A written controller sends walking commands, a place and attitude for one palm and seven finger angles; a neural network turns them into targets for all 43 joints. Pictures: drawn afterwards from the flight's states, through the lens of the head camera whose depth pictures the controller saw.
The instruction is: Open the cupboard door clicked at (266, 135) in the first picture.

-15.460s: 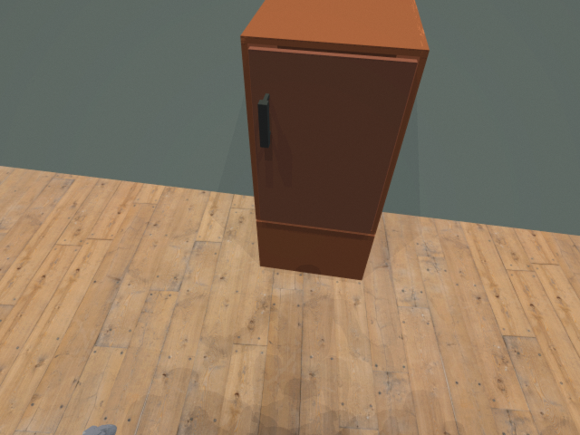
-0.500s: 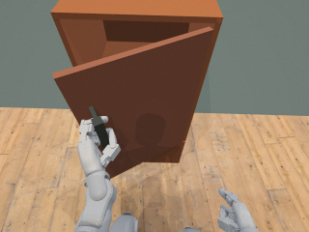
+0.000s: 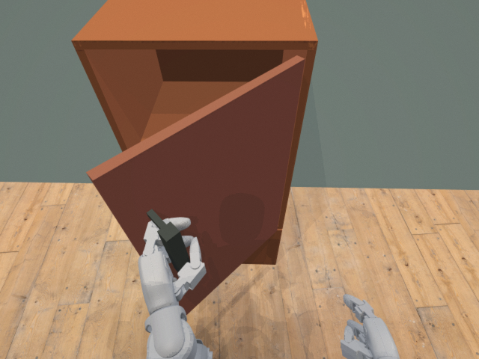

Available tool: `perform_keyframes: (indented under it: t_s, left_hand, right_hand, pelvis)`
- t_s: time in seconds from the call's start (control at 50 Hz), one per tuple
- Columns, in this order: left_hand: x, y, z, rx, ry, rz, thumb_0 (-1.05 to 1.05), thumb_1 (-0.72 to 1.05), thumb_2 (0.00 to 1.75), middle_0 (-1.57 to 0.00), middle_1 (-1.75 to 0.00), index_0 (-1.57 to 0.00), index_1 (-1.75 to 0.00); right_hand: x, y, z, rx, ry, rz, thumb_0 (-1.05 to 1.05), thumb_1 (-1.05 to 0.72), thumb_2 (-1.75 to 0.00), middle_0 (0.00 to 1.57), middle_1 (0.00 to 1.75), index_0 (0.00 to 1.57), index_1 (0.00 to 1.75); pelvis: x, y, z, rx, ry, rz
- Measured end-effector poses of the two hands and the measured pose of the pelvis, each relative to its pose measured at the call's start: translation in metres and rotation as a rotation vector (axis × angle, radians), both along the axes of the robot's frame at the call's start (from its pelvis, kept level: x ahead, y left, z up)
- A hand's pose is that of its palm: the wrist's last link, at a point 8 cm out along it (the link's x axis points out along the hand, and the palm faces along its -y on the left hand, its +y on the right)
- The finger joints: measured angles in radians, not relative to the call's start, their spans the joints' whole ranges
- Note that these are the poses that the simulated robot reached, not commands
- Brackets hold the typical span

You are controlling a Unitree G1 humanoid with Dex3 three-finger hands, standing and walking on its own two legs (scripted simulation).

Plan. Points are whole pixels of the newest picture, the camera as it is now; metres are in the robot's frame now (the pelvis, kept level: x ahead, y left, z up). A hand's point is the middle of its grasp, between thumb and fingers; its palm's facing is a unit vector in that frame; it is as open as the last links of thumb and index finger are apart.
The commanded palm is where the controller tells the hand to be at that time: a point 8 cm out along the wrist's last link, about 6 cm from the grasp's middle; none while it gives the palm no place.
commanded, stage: open thumb and fingers to let go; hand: left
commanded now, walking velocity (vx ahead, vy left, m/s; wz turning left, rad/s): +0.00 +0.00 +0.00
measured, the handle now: (169, 243) +0.29 +0.13 +0.05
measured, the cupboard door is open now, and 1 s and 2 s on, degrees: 46 50 48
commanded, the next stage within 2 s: slide the hand sideways off the handle in 0.68 s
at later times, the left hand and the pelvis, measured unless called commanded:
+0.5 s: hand (191, 263) +0.26 +0.09 +0.05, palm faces +0.34 -0.94 -0.01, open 13.7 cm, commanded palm +0.21 +0.13 +0.05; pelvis +0.01 +0.01 +0.00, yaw +0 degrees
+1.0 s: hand (188, 296) +0.21 +0.09 +0.06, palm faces -0.16 -0.99 +0.03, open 16.0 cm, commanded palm +0.20 +0.14 +0.05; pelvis -0.01 +0.03 -0.01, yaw -1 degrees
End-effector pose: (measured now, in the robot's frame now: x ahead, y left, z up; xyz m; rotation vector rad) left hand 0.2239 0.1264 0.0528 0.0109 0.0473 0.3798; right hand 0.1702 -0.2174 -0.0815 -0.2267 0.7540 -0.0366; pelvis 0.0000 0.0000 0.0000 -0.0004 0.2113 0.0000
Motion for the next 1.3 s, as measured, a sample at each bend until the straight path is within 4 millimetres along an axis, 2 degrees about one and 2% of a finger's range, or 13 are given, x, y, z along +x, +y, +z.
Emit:
perform_keyframes:
  t_s: [0.12,0.36,0.48,0.64,0.82,0.94,0.98,1.06,1.14,1.3]
  left_hand:
    - [0.002,0.002,0.001,-0.011,0.007,0.02,0.01,0.45,0.7,-0.35,-1.3,-0.4,-1.31]
    - [0.0,0.004,0.0,-0.016,0.008,-0.01,0.01,-0.23,0.42,-0.32,-1.22,-0.35,-1.22]
    - [0.0,0.007,0.0,-0.015,0.009,-0.034,0.0,-0.41,0.34,-0.28,-1.08,-0.34,-1.09]
    - [0.0,0.009,0.0,-0.014,0.012,-0.067,-0.01,-0.49,0.3,-0.25,-0.77,-0.29,-0.76]
    - [-0.003,0.012,0.0,-0.008,0.01,-0.107,-0.01,-0.5,0.3,-0.35,-0.57,-0.37,-0.59]
    - [-0.018,0.016,0.002,0.013,-0.034,-0.47,-0.01,-0.5,0.3,-0.25,-0.43,-0.23,-0.43]
    - [-0.024,0.015,0.005,-0.019,-0.048,-0.532,-0.01,-0.5,0.3,-0.22,-0.39,-0.2,-0.4]
    - [-0.029,0.018,0.004,-0.084,-0.051,-0.496,-0.01,-0.51,0.3,-0.19,-0.34,-0.18,-0.35]
    - [-0.03,0.016,0.002,-0.073,-0.063,-0.467,-0.01,-0.51,0.3,-0.17,-0.32,-0.2,-0.34]
    - [-0.041,0.026,0.0,-0.029,-0.034,-0.467,-0.01,-0.5,0.3,-0.18,-0.32,-0.2,-0.32]
  right_hand:
    - [0.0,-0.002,-0.003,0.01,0.019,-0.002,0.01,-0.91,-0.89,0.2,0.3,0.2,0.3]
    - [0.002,0.0,-0.003,0.005,0.032,-0.007,0.01,-0.91,-0.89,0.2,0.3,0.2,0.3]
    - [0.007,0.006,0.0,0.005,0.015,-0.011,0.01,-0.91,-0.89,0.2,0.3,0.2,0.3]
    - [0.012,0.018,0.006,0.015,-0.017,-0.002,0.01,-0.91,-0.89,0.2,0.3,0.2,0.3]
    - [0.012,0.03,0.009,0.021,-0.029,0.016,0.01,-0.9,-0.89,0.2,0.3,0.2,0.3]
    - [-0.001,0.028,0.007,0.021,-0.035,-0.003,0.01,-0.9,-0.89,0.2,0.3,0.2,0.3]
    - [-0.006,0.028,0.006,0.022,-0.041,-0.024,0.01,-0.9,-0.89,0.2,0.3,0.2,0.3]
    - [-0.016,0.029,0.006,0.018,-0.045,-0.049,0.01,-0.91,-0.89,0.2,0.3,0.2,0.3]
    - [-0.023,0.034,0.005,0.017,-0.04,-0.05,0.01,-0.91,-0.89,0.2,0.3,0.2,0.3]
    - [-0.024,0.044,0.005,0.04,-0.038,-0.047,0.01,-0.9,-0.89,0.2,0.3,0.2,0.3]
  pelvis:
    - [0.004,-0.004,0.001,0.011,0.011,0.001]
    - [0.011,0.0,0.002,0.01,0.024,-0.002]
    - [0.012,0.006,0.002,0.004,0.023,-0.005]
    - [0.011,0.014,0.001,-0.006,0.019,-0.008]
    - [0.005,0.021,0.0,-0.016,0.011,-0.006]
    - [-0.002,0.028,-0.005,-0.02,0.011,-0.005]
    - [-0.004,0.031,-0.006,-0.024,0.005,-0.009]
    - [-0.008,0.038,-0.007,-0.025,0.002,-0.02]
    - [-0.012,0.041,-0.011,-0.023,0.012,-0.027]
    - [-0.014,0.043,-0.013,-0.026,0.008,-0.034]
